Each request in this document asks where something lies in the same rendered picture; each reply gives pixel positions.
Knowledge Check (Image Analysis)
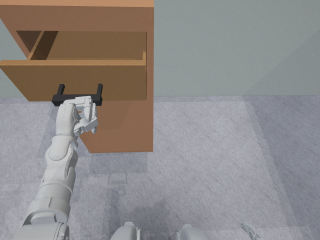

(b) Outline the robot left hand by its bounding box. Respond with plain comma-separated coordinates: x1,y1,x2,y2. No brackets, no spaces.
55,96,99,141

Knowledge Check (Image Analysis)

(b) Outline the left robot forearm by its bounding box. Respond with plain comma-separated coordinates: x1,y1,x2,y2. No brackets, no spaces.
12,135,78,240

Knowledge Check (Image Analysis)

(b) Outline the robot right hand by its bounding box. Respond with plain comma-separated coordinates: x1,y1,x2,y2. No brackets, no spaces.
241,222,269,240

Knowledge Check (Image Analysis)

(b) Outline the drawer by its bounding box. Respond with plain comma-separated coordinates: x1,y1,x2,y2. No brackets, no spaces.
0,31,147,102

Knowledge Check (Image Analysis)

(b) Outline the right robot shin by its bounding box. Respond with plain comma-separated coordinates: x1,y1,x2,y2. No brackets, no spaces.
182,224,192,229

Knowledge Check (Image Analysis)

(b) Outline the right robot thigh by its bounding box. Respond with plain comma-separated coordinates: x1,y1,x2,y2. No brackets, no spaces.
175,227,209,240

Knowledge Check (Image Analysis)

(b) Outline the cabinet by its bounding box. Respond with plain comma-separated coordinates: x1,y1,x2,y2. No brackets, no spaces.
0,0,154,153

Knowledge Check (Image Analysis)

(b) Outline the left robot upper arm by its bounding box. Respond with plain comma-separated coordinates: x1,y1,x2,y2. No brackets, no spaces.
14,222,70,240

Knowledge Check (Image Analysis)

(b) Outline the handle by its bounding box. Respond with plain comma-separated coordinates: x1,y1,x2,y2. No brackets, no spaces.
51,83,103,107

